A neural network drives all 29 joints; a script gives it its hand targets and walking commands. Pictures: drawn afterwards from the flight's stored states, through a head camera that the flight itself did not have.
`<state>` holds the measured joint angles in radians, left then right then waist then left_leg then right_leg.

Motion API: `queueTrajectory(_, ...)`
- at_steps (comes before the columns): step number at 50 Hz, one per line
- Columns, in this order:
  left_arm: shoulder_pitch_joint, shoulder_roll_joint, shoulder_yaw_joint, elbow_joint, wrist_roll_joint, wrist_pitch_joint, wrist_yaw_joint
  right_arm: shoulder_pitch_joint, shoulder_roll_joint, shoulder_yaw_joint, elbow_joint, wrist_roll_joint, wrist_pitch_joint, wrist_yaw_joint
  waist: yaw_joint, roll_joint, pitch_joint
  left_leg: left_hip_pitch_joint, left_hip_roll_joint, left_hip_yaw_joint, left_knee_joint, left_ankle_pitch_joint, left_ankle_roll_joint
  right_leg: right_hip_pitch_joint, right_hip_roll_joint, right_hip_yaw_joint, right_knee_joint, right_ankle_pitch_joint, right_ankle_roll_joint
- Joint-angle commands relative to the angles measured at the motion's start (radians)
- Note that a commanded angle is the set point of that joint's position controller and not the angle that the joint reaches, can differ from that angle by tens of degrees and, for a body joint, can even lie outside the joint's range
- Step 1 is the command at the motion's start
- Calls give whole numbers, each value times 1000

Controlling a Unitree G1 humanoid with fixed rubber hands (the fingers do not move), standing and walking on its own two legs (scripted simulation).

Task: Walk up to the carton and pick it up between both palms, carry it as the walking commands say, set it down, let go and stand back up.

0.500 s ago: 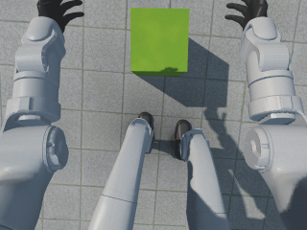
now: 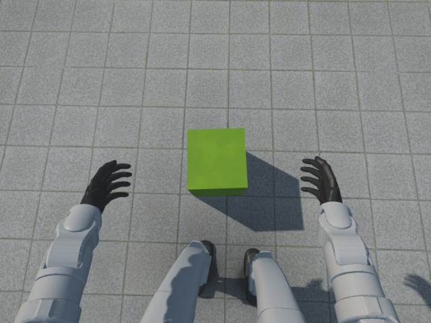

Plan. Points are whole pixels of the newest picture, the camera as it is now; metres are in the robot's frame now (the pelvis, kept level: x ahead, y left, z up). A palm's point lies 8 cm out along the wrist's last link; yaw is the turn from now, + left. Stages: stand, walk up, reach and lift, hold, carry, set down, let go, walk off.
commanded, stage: let go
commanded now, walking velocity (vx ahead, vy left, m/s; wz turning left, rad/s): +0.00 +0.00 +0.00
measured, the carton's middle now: (217, 165) +0.48 +0.07 -0.60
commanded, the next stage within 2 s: stand in 0.88 s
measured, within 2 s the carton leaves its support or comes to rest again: neither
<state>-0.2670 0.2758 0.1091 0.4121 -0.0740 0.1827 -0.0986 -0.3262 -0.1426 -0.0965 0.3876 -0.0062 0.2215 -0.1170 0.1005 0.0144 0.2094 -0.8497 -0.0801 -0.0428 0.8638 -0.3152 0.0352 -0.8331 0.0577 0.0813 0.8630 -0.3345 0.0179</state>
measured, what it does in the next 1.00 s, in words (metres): shifts its weight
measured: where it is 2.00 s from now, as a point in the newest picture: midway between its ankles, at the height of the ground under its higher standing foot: (226, 281)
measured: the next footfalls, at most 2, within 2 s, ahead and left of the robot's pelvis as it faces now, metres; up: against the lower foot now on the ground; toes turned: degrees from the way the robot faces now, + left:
none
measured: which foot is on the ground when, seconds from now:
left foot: down 0.00-1.00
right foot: down 0.00-1.00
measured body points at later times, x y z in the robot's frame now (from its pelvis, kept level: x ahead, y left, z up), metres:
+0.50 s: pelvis +0.07 -0.03 +0.05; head +0.13 -0.03 +0.50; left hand +0.23 +0.20 -0.03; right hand +0.24 -0.27 -0.03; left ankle +0.05 +0.09 -0.69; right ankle +0.04 -0.12 -0.69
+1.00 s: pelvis +0.07 -0.03 +0.04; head +0.05 -0.03 +0.49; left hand +0.21 +0.24 -0.04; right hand +0.22 -0.27 -0.05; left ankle +0.05 +0.09 -0.69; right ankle +0.04 -0.12 -0.69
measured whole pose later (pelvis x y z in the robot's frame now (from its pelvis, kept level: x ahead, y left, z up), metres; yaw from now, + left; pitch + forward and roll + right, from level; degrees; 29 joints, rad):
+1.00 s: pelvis +0.07 -0.03 +0.04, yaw +1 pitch -2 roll +0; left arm 0.23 0.25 0.03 0.56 0.03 0.10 0.01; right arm 0.23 -0.23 -0.02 0.62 -0.05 0.05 0.00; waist 0.02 0.00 -0.01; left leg -0.19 -0.06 -0.08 0.56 -0.32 0.01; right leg -0.18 0.06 0.06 0.57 -0.35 -0.04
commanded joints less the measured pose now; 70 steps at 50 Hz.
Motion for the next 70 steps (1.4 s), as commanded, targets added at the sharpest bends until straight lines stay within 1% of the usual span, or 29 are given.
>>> queueTrajectory(1,35,40,-12,-36,4,-98,-2,27,-73,-29,46,-42,-105,55,-57,14,-612,595,84,-19,-205,313,-57,132,-17,-82,-216,-18,4)
queueTrajectory(2,95,31,-15,-38,16,-102,-1,76,-65,-25,38,-43,-111,62,-56,-5,-597,591,84,-15,-233,265,-55,193,-18,-80,-236,-19,2)
queueTrajectory(3,138,34,-24,-31,25,-103,2,109,-66,-24,52,-47,-116,69,-60,7,-546,593,84,-11,-262,212,-60,219,-27,-76,-261,-43,-2)
queueTrajectory(4,209,34,-21,-57,42,-115,7,178,-65,-10,30,-52,-129,76,-44,4,-558,625,82,-8,-276,232,-65,279,-28,-73,-272,-8,-2)
queueTrajectory(5,179,31,-30,-50,33,-118,9,160,-68,-15,66,-55,-132,79,-55,14,-467,597,91,-7,-293,199,-68,268,-32,-69,-288,-34,-3)
queueTrajectory(6,241,35,-22,-40,47,-122,14,201,-61,2,71,-46,-138,85,-52,-11,-447,613,80,14,-309,197,-64,328,-40,-61,-325,-14,-7)
queueTrajectory(8,283,30,-17,-45,61,-130,21,239,-78,0,66,-54,-150,91,-60,2,-397,632,77,21,-336,254,-71,390,-42,-58,-356,49,-6)
queueTrajectory(9,357,24,-9,-61,76,-137,25,312,-72,4,50,-53,-157,98,-48,-4,-425,681,71,25,-351,305,-68,454,-41,-54,-374,103,-5)
queueTrajectory(14,433,30,-6,-137,81,-173,41,379,-123,-11,-66,-36,-208,111,-65,-66,-412,770,55,22,-390,501,-65,593,-37,-36,-411,377,9)
queueTrajectory(16,465,34,-9,-149,75,-174,44,424,-139,-6,-93,-17,-214,122,-74,-65,-413,816,49,19,-396,534,-65,631,-40,-31,-421,453,11)
queueTrajectory(18,506,35,-18,-126,68,-172,40,464,-140,27,-105,3,-215,127,-77,-109,-384,811,35,27,-403,509,-54,671,-53,-15,-431,547,24)
queueTrajectory(20,529,40,-20,-136,67,-171,40,505,-145,32,-110,15,-209,137,-75,-112,-403,822,26,27,-409,520,-55,718,-52,-13,-422,615,29)
queueTrajectory(26,514,35,-38,-127,58,-134,36,546,-145,65,-58,43,-177,158,-88,-50,-317,850,16,29,-418,437,-54,703,-65,0,-457,561,27)
queueTrajectory(28,486,37,-43,-113,64,-116,37,523,-150,72,-33,40,-162,162,-87,-13,-243,832,16,33,-415,365,-59,665,-72,7,-467,492,25)
queueTrajectory(36,449,35,-25,-107,100,-28,55,489,-157,49,-25,9,-127,152,-93,22,-178,800,23,24,-415,288,-46,650,-73,-18,-471,378,10)
queueTrajectory(37,450,36,-22,-115,96,-14,63,498,-159,46,-25,5,-132,144,-106,22,-172,785,23,23,-416,289,-45,661,-70,-19,-464,388,6)
queueTrajectory(38,438,31,-20,-116,87,15,74,497,-172,43,-21,4,-137,137,-108,-9,-180,758,24,20,-407,265,-44,654,-75,-17,-460,380,9)
queueTrajectory(39,434,33,-12,-125,93,29,82,495,-174,40,-29,2,-138,134,-101,0,-193,758,23,17,-404,256,-43,659,-71,-26,-450,365,7)
queueTrajectory(42,424,27,-38,-137,80,49,89,505,-182,60,-33,8,-122,129,-126,-57,-201,695,25,23,-380,208,-39,649,-71,-29,-430,362,6)
queueTrajectory(43,439,36,-35,-128,89,55,94,493,-185,68,-40,12,-114,127,-114,-79,-198,663,24,23,-371,215,-35,653,-67,-30,-423,385,4)
queueTrajectory(44,457,178,2,11,100,-52,115,530,-274,10,117,-37,-173,113,-62,-170,-325,612,92,-46,-388,224,-45,701,-83,18,-406,281,-16)
queueTrajectory(46,436,170,-8,47,106,-130,120,515,-304,-2,135,-53,-208,101,-90,-113,-326,653,101,-65,-368,228,-39,654,-91,56,-408,185,-41)
queueTrajectory(47,436,148,-15,57,105,-153,116,515,-295,-2,152,-55,-219,94,-89,-72,-327,658,111,-69,-372,246,-30,654,-103,62,-405,209,-38)
queueTrajectory(49,437,150,-22,93,113,-181,110,509,-296,-2,178,-56,-233,92,-98,-49,-320,664,118,-83,-385,252,-28,635,-100,67,-415,215,-48)
queueTrajectory(58,448,188,-17,204,113,-225,113,500,-323,-12,267,-39,-265,93,-99,24,-175,591,140,-136,-447,222,2,577,-98,85,-439,195,-68)
queueTrajectory(62,454,217,-13,242,116,-233,117,503,-340,-17,298,-32,-270,93,-103,11,-189,600,150,-155,-472,235,3,606,-102,92,-446,206,-78)
queueTrajectory(65,443,223,-16,260,112,-236,116,475,-354,-17,313,-30,-275,94,-97,34,-197,620,142,-138,-466,271,0,612,-104,96,-459,245,-76)
queueTrajectory(68,442,228,-16,287,110,-245,117,484,-358,-13,340,-32,-276,91,-96,-9,-227,649,148,-137,-463,324,-2,629,-107,96,-453,282,-75)
queueTrajectory(70,440,229,-21,295,107,-242,118,481,-352,-8,353,-30,-276,90,-95,8,-239,665,147,-134,-466,307,-3,628,-110,108,-455,284,-77)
